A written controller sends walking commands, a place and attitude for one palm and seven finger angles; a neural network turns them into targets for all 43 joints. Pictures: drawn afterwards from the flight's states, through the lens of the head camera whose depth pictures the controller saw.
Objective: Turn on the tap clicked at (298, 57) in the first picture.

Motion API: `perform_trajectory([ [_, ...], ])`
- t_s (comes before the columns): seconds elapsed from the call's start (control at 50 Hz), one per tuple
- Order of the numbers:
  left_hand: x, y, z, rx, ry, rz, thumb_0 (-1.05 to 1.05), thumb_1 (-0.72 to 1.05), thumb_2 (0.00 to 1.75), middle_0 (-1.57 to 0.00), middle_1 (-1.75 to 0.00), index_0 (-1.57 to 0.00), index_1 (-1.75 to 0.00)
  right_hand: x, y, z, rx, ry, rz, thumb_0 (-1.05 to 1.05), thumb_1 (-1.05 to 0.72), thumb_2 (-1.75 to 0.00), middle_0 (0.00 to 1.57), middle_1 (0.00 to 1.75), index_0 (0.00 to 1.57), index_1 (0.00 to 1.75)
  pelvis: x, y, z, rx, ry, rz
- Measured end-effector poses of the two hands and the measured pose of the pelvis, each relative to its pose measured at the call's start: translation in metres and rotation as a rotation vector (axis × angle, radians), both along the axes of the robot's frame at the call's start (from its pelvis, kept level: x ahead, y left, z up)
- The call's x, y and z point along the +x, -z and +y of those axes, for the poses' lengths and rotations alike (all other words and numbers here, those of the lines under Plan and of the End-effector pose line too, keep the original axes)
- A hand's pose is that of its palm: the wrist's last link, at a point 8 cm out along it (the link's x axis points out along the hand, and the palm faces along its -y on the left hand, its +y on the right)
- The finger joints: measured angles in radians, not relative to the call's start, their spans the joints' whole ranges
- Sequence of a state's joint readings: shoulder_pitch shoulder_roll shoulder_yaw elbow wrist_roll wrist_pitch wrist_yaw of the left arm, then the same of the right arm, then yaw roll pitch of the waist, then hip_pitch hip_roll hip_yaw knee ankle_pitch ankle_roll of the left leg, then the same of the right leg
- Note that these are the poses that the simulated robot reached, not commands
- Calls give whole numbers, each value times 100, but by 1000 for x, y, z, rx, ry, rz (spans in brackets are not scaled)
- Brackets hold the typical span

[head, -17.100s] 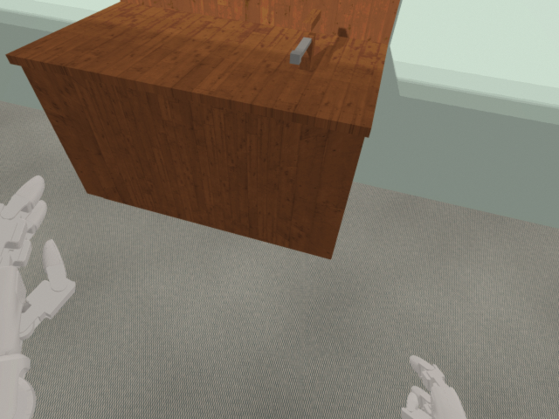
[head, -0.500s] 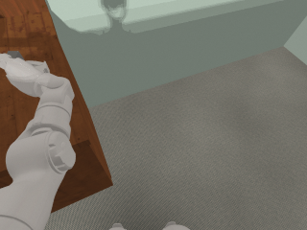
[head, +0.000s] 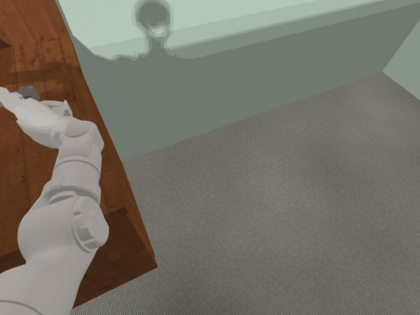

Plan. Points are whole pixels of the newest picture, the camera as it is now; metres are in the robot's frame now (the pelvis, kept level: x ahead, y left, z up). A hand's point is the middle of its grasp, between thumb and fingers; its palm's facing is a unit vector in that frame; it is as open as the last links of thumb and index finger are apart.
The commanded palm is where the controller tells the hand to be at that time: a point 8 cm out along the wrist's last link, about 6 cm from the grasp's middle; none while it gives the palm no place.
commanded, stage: lift the hand up off the lever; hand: left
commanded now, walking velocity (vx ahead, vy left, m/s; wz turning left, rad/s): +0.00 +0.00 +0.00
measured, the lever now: (28, 96) +0.53 +0.31 +0.11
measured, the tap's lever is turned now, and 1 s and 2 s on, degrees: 76 76 76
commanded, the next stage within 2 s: draw the hand back beside the body in 1.94 s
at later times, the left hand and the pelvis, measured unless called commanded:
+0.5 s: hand (58, 104) +0.49 +0.24 +0.12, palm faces +0.83 -0.55 -0.10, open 7.8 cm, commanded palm +0.43 +0.25 +0.13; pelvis -0.01 +0.00 +0.00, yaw +1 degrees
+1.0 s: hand (55, 100) +0.48 +0.24 +0.15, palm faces +0.84 -0.53 -0.11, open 7.8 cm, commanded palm +0.42 +0.25 +0.15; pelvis -0.02 -0.01 +0.01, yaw +1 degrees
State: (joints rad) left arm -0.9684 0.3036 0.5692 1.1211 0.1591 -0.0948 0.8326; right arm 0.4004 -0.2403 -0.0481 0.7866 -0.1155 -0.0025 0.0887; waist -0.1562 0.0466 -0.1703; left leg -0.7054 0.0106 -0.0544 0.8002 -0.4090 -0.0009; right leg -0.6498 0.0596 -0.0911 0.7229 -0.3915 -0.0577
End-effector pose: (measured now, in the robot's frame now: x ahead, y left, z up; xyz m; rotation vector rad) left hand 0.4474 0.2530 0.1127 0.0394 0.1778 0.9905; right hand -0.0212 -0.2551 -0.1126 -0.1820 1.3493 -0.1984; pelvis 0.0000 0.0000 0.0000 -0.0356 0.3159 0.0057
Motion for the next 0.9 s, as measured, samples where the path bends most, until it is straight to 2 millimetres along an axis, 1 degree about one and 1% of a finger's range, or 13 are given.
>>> perform_trajectory([
  [0.16, -10, -6, 5, -1, -10, -12, 1, 90, 90, -15, -15, -15, -14, 21, 0, 4, -4, -24, -55, 0, -91, -89, 21, 30, 20, 29, -1, -1, 4, 0, -6, -22],
  [0.28, -14, -10, 6, -1, -3, -6, 1, 90, 90, -15, -15, -15, -15, 27, 1, 5, -5, -42, -69, 0, -91, -89, 21, 30, 20, 29, -5, -2, 5, 0, -14, -32],
  [0.4, -15, -16, 3, 0, 2, -14, 1, 90, 90, -15, -15, -15, -15, 22, 1, 5, -5, -45, -67, 0, -91, -89, 21, 30, 20, 29, -9, -2, 5, 1, -14, -33],
  [0.68, -20, -29, -6, 2, -1, -17, 1, 90, 90, -15, -15, -15, -15, -3, 0, 0, -1, -12, -41, 1, -91, -89, 21, 30, 20, 29, -15, -5, 0, 6, -8, -54],
  [0.78, -23, -33, -9, 4, -6, -16, 1, 90, 90, -15, -15, -15, -15, -3, -1, -3, -2, -5, -54, 1, -91, -89, 21, 30, 20, 29, -16, -7, -2, 9, -5, -64],
  [0.9, -27, -39, -9, 6, -14, -15, 1, 90, 90, -15, -15, -15, -15, 4, -2, -7, -6, -8, -83, 1, -91, -89, 21, 30, 20, 29, -17, -8, -5, 12, -4, -75],
])
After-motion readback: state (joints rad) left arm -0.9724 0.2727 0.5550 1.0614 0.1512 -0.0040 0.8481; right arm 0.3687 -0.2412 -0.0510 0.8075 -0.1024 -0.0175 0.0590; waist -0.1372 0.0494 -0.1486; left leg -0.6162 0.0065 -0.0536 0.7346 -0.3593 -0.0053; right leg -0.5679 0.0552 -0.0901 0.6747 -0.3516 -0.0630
